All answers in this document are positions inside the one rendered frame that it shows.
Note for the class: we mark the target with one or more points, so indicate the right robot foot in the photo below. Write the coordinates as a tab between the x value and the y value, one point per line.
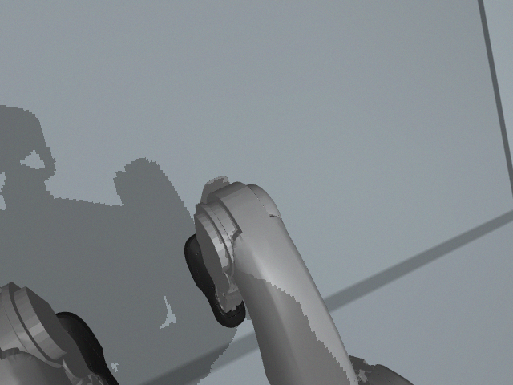
203	280

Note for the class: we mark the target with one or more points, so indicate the right robot hand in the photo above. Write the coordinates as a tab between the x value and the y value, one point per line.
375	375

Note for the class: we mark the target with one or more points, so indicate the left robot foot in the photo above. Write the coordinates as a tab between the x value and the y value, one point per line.
88	345

